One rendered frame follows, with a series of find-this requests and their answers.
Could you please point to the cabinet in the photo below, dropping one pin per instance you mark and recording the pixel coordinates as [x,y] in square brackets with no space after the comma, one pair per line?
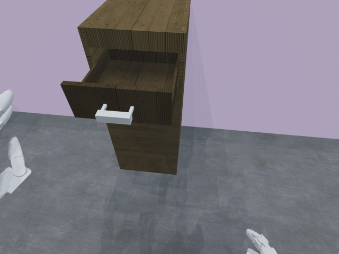
[143,25]

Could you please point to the right robot hand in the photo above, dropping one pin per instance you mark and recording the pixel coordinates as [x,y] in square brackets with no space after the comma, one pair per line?
[261,243]

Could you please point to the handle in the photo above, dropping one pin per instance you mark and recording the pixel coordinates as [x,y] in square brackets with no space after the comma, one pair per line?
[114,116]

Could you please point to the drawer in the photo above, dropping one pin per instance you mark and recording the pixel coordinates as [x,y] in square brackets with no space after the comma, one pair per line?
[119,78]

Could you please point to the left robot hand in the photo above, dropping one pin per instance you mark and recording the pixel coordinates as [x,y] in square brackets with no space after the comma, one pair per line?
[11,178]

